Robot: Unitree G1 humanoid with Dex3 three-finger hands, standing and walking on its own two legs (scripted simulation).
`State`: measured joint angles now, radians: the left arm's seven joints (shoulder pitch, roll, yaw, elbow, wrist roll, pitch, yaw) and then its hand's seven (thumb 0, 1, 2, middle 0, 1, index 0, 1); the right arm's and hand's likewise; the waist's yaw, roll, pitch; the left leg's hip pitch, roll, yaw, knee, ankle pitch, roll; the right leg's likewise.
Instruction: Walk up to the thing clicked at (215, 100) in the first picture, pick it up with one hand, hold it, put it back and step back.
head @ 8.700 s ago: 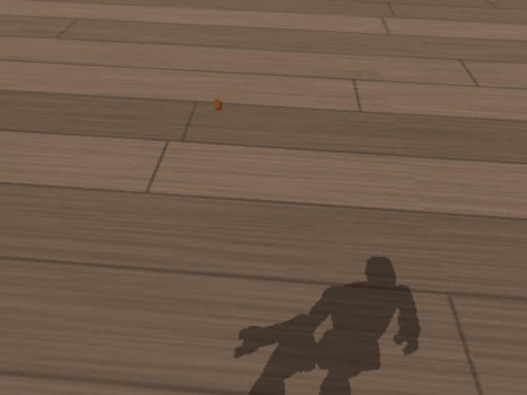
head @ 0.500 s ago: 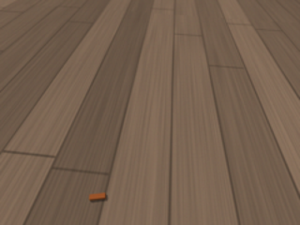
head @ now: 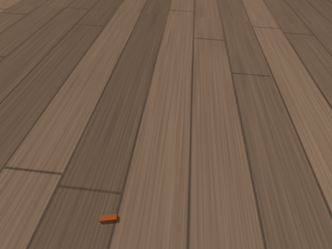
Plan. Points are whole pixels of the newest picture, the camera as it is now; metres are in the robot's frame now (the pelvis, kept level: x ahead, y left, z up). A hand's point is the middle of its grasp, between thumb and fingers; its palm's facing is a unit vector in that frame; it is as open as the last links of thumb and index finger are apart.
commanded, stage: stand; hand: left
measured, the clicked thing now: (108, 218) +0.41 +0.31 -0.77
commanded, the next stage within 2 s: walk up in 1.38 s
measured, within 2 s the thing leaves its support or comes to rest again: neither
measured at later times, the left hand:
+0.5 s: hand out of the picture +0.08 +0.25 -0.16, palm faces -0.03 -0.94 -0.34, open 7.4 cm
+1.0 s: hand out of the picture +0.08 +0.25 -0.16, palm faces -0.03 -0.94 -0.35, open 7.4 cm
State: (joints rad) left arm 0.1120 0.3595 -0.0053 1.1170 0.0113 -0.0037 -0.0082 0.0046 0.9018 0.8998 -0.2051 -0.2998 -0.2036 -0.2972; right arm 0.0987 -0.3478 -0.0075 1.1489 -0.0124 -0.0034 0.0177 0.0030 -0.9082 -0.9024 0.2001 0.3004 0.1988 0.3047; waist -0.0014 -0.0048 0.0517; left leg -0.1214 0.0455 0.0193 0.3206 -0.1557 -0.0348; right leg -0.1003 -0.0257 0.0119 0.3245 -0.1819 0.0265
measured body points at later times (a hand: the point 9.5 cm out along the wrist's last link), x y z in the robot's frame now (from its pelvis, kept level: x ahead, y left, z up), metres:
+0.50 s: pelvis +0.01 +0.00 +0.00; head +0.01 +0.00 +0.45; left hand +0.08 +0.30 -0.13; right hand +0.08 -0.30 -0.13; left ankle +0.01 +0.14 -0.75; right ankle +0.00 -0.14 -0.75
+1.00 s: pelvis +0.01 +0.00 +0.00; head +0.02 +0.00 +0.45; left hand +0.08 +0.30 -0.13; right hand +0.08 -0.30 -0.13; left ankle +0.01 +0.14 -0.75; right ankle +0.00 -0.14 -0.75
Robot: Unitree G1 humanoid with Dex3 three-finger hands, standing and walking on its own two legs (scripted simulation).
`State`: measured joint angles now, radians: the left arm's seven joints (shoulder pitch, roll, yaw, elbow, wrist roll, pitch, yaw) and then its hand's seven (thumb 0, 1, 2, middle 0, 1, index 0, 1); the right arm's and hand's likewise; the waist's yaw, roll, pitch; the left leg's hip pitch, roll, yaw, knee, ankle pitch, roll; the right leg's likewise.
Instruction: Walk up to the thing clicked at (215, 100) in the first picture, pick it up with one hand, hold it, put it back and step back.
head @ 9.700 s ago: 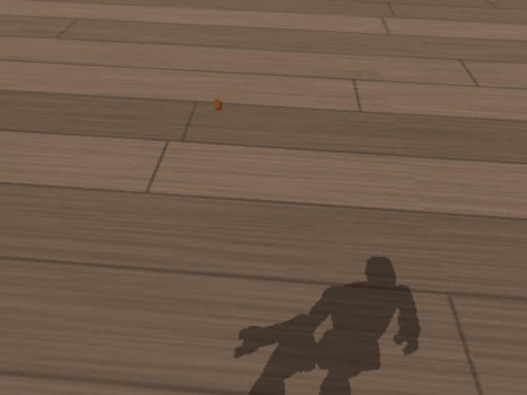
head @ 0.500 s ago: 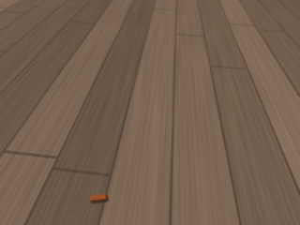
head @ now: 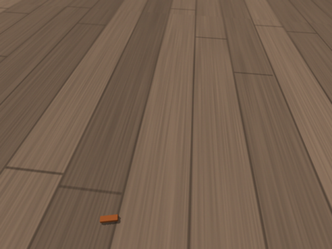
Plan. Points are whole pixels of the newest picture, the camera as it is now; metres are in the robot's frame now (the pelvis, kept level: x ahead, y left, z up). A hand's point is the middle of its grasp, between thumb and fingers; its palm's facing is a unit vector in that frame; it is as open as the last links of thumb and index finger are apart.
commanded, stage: stand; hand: left
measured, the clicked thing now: (109, 218) +0.40 +0.31 -0.77
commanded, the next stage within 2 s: walk up in 0.38 s
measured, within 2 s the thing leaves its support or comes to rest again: neither
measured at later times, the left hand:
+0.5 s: hand out of the picture +0.07 +0.27 -0.16, palm faces -0.01 -0.93 -0.37, open 7.4 cm
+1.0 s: hand out of the picture +0.10 +0.35 -0.17, palm faces -0.01 -0.91 -0.41, open 7.4 cm
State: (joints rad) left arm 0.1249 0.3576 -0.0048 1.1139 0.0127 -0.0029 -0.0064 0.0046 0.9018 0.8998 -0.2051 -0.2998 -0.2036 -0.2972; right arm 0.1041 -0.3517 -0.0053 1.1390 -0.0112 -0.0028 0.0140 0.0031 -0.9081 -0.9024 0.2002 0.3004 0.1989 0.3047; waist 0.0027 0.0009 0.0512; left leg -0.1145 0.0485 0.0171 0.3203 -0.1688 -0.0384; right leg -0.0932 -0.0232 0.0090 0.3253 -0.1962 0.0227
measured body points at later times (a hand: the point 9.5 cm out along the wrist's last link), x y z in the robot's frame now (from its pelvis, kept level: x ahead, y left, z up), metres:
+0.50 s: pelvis +0.01 +0.01 +0.00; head +0.02 +0.00 +0.45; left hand +0.07 +0.31 -0.13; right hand +0.08 -0.31 -0.14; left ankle +0.00 +0.14 -0.75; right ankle -0.01 -0.13 -0.75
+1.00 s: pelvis +0.04 +0.07 -0.02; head +0.08 +0.07 +0.43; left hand +0.10 +0.39 -0.14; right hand +0.15 -0.24 -0.13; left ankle +0.04 +0.18 -0.75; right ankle +0.00 -0.11 -0.73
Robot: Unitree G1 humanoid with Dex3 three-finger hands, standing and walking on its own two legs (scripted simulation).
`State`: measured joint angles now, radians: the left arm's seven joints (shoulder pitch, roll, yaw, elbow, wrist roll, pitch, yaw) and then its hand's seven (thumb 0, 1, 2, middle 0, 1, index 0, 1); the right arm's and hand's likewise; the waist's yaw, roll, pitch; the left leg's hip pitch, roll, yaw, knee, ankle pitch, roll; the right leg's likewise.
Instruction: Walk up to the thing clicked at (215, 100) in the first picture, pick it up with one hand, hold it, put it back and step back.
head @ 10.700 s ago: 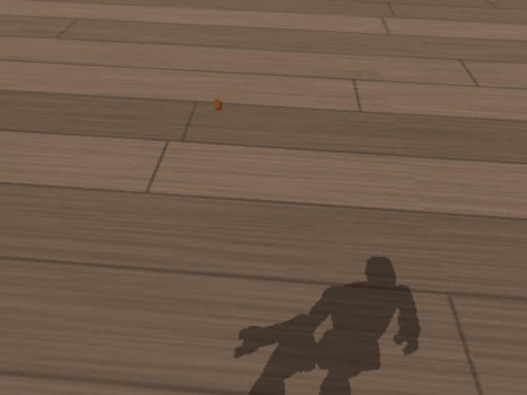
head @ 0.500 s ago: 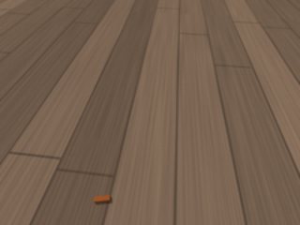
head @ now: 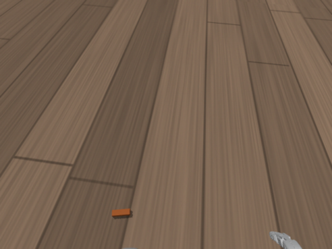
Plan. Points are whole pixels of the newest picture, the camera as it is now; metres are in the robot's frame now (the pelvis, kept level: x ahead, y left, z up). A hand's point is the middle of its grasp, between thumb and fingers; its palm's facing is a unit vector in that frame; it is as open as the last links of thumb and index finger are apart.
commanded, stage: walk up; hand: left
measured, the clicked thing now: (121, 212) +0.36 +0.24 -0.75
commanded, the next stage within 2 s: stand in 1.30 s
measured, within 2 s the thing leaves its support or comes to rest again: neither
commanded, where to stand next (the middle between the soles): +0.02 -0.02 m, yaw +0 degrees
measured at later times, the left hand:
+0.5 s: hand (70, 248) +0.14 +0.24 -0.14, palm faces -0.01 -0.95 -0.32, open 7.4 cm
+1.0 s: hand out of the picture +0.09 +0.24 -0.14, palm faces +0.01 -0.94 -0.33, open 7.4 cm
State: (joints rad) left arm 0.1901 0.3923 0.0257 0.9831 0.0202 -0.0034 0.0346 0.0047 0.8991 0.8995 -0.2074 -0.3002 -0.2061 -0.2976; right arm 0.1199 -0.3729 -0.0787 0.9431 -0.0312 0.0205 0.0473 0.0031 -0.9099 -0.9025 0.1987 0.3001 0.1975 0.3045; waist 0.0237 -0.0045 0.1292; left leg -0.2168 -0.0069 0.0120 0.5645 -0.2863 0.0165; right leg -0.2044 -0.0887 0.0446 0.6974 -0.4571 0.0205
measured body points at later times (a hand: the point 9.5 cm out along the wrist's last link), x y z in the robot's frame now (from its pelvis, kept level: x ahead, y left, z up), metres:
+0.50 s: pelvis +0.03 +0.00 +0.02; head +0.05 +0.00 +0.46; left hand +0.14 +0.29 -0.11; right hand +0.12 -0.29 -0.12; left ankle +0.00 +0.11 -0.73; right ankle +0.04 -0.12 -0.73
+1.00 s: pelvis +0.01 -0.02 +0.02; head +0.02 -0.02 +0.47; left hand +0.09 +0.28 -0.11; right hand +0.09 -0.31 -0.11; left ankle +0.00 +0.11 -0.73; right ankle +0.04 -0.12 -0.73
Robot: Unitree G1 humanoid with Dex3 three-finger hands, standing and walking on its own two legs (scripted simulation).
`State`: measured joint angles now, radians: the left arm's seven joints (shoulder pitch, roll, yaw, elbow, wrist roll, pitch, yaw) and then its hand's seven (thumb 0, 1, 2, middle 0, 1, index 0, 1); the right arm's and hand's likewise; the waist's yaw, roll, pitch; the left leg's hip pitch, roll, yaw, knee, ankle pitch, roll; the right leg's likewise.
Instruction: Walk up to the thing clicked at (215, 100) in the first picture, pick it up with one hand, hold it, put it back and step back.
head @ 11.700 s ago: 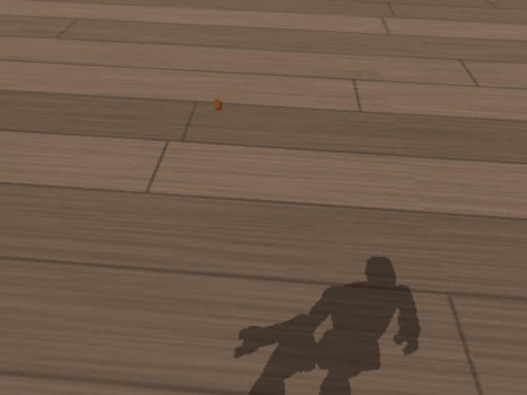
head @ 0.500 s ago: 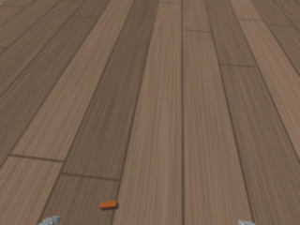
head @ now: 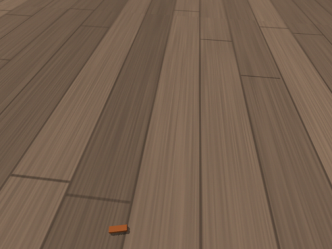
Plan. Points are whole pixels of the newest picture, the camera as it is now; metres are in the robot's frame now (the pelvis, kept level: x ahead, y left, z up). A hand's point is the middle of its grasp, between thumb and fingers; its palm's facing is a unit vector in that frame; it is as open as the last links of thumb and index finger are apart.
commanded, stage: walk up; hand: left
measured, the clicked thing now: (118, 228) +0.35 +0.25 -0.77
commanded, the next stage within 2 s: stand in 0.30 s
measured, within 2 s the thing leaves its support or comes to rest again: neither
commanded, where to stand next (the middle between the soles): +0.01 +0.00 m, yaw +1 degrees
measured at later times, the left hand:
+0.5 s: hand out of the picture +0.08 +0.25 -0.16, palm faces -0.01 -0.94 -0.33, open 7.4 cm
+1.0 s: hand out of the picture +0.09 +0.25 -0.15, palm faces -0.02 -0.94 -0.35, open 7.4 cm
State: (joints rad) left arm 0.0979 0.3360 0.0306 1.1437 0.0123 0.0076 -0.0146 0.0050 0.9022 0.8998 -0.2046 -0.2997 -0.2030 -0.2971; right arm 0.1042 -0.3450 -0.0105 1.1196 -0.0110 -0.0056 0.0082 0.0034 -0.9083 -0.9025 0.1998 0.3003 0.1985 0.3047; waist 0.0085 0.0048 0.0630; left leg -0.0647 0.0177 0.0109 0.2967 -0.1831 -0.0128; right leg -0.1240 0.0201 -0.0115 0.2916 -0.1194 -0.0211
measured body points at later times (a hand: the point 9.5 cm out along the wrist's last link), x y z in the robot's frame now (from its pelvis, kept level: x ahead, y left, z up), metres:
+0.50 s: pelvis +0.00 +0.00 +0.00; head +0.01 -0.01 +0.45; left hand +0.08 +0.30 -0.13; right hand +0.07 -0.30 -0.14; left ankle -0.01 +0.13 -0.75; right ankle +0.03 -0.10 -0.75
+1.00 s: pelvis +0.02 +0.00 +0.00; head +0.02 -0.01 +0.45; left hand +0.10 +0.30 -0.13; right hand +0.09 -0.30 -0.14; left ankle -0.01 +0.13 -0.75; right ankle +0.03 -0.10 -0.75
